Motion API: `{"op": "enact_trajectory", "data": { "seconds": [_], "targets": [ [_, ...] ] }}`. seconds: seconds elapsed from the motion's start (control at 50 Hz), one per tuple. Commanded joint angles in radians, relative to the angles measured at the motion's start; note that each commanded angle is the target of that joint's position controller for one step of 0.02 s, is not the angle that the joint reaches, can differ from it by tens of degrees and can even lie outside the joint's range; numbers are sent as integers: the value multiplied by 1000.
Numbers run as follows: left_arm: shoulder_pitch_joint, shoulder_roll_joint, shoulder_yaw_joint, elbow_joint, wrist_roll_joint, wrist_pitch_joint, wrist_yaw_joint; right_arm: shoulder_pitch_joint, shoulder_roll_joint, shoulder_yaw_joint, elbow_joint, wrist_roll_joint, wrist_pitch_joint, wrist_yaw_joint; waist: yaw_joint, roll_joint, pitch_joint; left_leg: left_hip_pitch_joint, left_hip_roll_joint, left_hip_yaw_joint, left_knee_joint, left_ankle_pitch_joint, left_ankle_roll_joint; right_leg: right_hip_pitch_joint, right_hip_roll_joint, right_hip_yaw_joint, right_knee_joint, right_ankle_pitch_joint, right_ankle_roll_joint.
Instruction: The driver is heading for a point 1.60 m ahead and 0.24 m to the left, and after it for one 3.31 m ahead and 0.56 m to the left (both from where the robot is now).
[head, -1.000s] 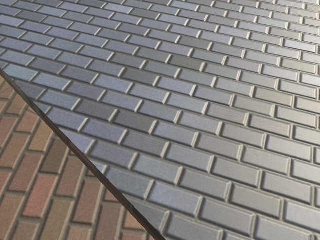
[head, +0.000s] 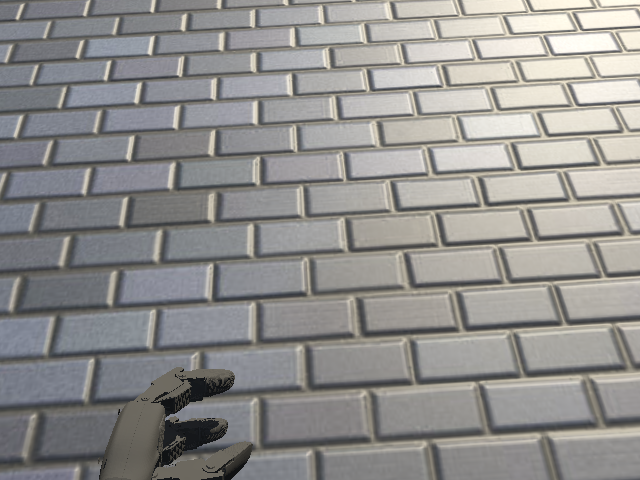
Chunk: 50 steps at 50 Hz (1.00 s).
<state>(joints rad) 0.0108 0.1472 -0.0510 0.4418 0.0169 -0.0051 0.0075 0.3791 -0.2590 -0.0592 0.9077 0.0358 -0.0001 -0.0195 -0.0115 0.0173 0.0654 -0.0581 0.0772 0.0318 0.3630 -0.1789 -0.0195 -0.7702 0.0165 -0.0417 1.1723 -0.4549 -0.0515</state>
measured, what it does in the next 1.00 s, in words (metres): climbs: left foot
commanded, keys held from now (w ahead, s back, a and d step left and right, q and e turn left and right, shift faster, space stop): no key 1.00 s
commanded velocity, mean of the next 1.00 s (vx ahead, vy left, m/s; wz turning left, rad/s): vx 0.00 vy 0.00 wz -0.02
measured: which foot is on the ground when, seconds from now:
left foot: down 0.00-0.00, up 0.02-0.40, down 0.42-1.00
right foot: down 0.00-1.00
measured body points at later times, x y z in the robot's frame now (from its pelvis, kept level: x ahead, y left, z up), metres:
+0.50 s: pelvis +0.07 -0.02 +0.10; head +0.07 -0.01 +0.55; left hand +0.19 +0.21 -0.02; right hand +0.19 -0.26 -0.02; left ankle +0.09 +0.13 -0.64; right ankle +0.08 -0.09 -0.64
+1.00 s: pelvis +0.10 -0.01 +0.10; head +0.11 -0.01 +0.55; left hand +0.19 +0.25 -0.03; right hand +0.19 -0.26 -0.03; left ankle +0.09 +0.13 -0.64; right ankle +0.08 -0.09 -0.64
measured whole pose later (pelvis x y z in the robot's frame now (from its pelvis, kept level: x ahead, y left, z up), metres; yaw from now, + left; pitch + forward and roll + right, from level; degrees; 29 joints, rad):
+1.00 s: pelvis +0.10 -0.01 +0.10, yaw +0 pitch -1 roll +0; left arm 0.20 0.22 0.02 0.91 0.00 0.00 0.02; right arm 0.22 -0.22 -0.02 0.91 -0.01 0.00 -0.04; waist 0.00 0.01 0.01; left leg -0.19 0.02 -0.02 0.46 -0.26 -0.02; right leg -0.16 0.04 -0.04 0.44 -0.27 -0.05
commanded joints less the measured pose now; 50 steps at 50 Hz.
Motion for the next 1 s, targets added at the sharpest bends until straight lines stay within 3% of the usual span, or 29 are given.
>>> {"op": "enact_trajectory", "data": {
  "seconds": [0.02,0.04,0.06,0.08,0.1,0.12,0.16,0.2,0.22,0.24,0.26,0.28,0.3,0.34,0.4,0.42,0.44,0.46,0.48,0.5,0.54,0.72,1.0],
  "targets": [
    [346,305,109,51,61,14,33,-7,-144,-29,-85,-47,-49,46,128,-427,-594,-261,-201,-155,1011,-292,3,644,-386,896,-750,873,-370],
    [195,234,86,20,32,-8,11,37,-116,-37,-59,-21,-40,57,71,-244,-471,-340,-192,-319,1249,-378,-7,489,-395,818,-725,624,-357],
    [123,178,73,39,-8,-18,-9,-41,-72,-18,-106,-8,-18,47,42,-160,-272,-467,-176,-232,1300,-381,1,367,-347,669,-720,410,-282],
    [96,128,64,86,-28,-28,-27,-58,-44,-7,-129,-18,5,23,0,-74,-90,-552,-126,-146,1255,-369,7,284,-279,528,-723,268,-184],
    [85,117,68,119,-21,-43,-34,-41,-58,-11,-134,-22,21,-3,-25,-53,-43,-535,-91,-125,1208,-325,9,237,-221,411,-730,224,-131],
    [73,124,79,141,-18,-50,-33,-13,-74,-15,-136,-18,29,-15,-42,-66,-33,-496,-95,-113,1206,-292,9,217,-185,337,-748,215,-116],
    [114,101,78,177,-19,-64,-20,-28,-71,-9,-178,-26,15,-26,-39,-109,-53,-518,-82,-150,1080,-181,10,312,-161,267,-779,364,-127],
    [162,92,80,200,-7,-70,-2,-46,-73,-10,-194,-24,4,-31,-29,-102,-98,-519,-80,-180,948,-116,-3,417,-169,230,-809,499,-156],
    [165,78,74,208,1,-62,2,-47,-52,-2,-198,-28,9,-36,-36,-107,-124,-507,-78,-147,856,-131,-23,464,-160,192,-818,567,-178],
    [150,63,72,210,-1,-47,13,-96,-12,16,-225,-33,16,-39,-40,-109,-130,-486,-39,-154,662,-199,-44,491,-168,187,-836,542,-174],
    [147,84,78,212,-5,-30,22,-131,1,24,-236,-31,21,-40,-26,-104,-134,-448,-37,-121,524,-230,-62,504,-153,172,-852,455,-167],
    [142,119,90,209,-7,-19,27,-146,1,26,-221,-26,26,-35,3,-110,-138,-389,-53,-61,423,-235,-67,490,-133,153,-876,349,-157],
    [142,142,94,203,4,-17,25,-150,-8,23,-220,-35,26,-27,15,-141,-167,-321,-33,-68,378,-189,-68,492,-167,192,-887,316,-171],
    [154,172,101,219,8,-20,19,-132,-44,12,-211,-40,26,-18,19,-137,-148,-236,-22,-67,324,-111,-56,437,-205,229,-906,223,-190],
    [159,136,83,252,-7,-24,4,-134,-41,12,-201,-57,15,-12,-4,-81,-77,-126,-29,-58,88,25,2,392,-158,223,-888,64,-128],
    [177,126,78,266,-1,-30,0,-133,-65,9,-208,-64,10,-14,-2,-56,-75,-85,14,-109,66,89,23,378,-136,221,-870,23,-92],
    [208,126,78,269,5,-35,-3,-152,-118,0,-215,-59,6,-18,40,10,-63,-94,35,-127,83,102,51,365,-89,192,-872,28,-62],
    [206,146,84,274,4,-33,-1,-140,-117,-9,-190,-45,2,-14,36,77,-59,-190,6,-117,75,-29,67,441,-52,138,-860,55,-42],
    [175,160,87,274,5,-30,4,-144,-67,2,-187,-42,-5,-9,16,66,-57,-227,-4,-112,52,-61,60,497,-49,128,-828,101,-36],
    [167,149,86,275,3,-27,6,-153,-44,9,-177,-48,-10,-8,22,73,-70,-231,-6,-110,42,-39,45,527,-51,123,-816,145,-40],
    [176,144,84,284,3,-23,9,-159,-39,10,-168,-49,-21,-9,24,64,-90,-213,-8,-108,46,31,33,560,-48,111,-799,242,-46],
    [191,149,87,331,-6,-14,7,-135,-72,6,-117,-41,-23,-15,18,-7,-113,-177,-13,-98,65,158,40,638,-51,92,-771,472,-44],
    [204,176,90,441,-12,-8,18,-135,-73,14,-16,-42,-2,-22,14,-14,-80,-137,-29,-81,41,155,36,642,-60,91,-793,500,-33]
  ]
}}
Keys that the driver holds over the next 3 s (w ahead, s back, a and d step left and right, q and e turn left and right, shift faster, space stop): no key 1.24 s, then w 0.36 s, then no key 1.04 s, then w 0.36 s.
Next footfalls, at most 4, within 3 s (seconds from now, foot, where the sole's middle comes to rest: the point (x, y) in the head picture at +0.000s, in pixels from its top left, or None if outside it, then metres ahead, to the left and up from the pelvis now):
0.42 left None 0.13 0.13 -0.67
1.60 left None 0.24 0.17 -0.67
2.02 right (363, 476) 0.39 -0.03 -0.67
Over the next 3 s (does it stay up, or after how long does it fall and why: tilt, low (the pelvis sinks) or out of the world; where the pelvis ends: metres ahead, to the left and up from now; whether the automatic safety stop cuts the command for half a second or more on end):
stays up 0.36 0.03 0.09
